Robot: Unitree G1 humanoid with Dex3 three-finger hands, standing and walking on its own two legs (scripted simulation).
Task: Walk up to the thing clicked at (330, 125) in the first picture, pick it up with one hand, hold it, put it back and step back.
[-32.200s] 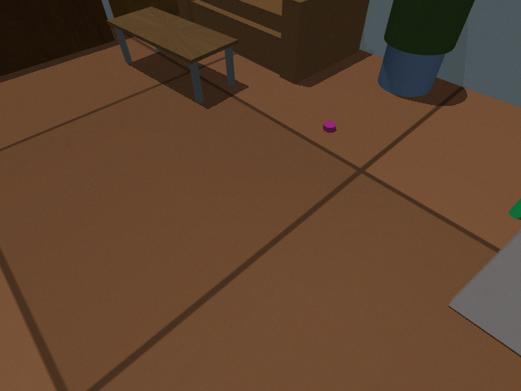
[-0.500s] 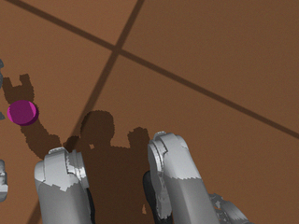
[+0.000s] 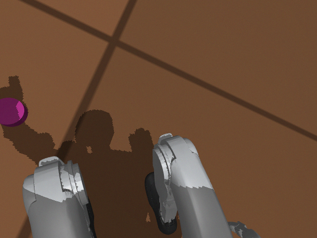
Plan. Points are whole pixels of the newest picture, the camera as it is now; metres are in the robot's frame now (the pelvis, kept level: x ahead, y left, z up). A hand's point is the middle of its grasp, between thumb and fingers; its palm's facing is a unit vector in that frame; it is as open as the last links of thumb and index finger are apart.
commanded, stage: home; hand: left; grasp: from above
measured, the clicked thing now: (10, 112) +0.48 +0.33 -0.30
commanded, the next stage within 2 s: none
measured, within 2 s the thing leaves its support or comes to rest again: neither
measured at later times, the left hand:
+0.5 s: hand out of the picture +0.38 +0.31 -0.02, palm faces -0.30 -0.51 -0.81, open 9.1 cm
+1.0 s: hand out of the picture +0.25 +0.25 +0.19, palm faces +0.15 -0.93 -0.33, open 7.4 cm
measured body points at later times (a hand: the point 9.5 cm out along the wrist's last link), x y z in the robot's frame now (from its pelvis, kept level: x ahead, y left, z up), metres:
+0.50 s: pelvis +0.01 +0.00 +0.10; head +0.20 +0.06 +0.50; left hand +0.39 +0.34 +0.03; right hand +0.15 -0.24 -0.02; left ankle +0.09 +0.13 -0.29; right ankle +0.11 -0.12 -0.29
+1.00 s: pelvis +0.04 +0.00 +0.29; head +0.14 +0.05 +0.72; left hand +0.24 +0.30 +0.22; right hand +0.27 -0.19 +0.20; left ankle +0.09 +0.13 -0.29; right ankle +0.11 -0.12 -0.29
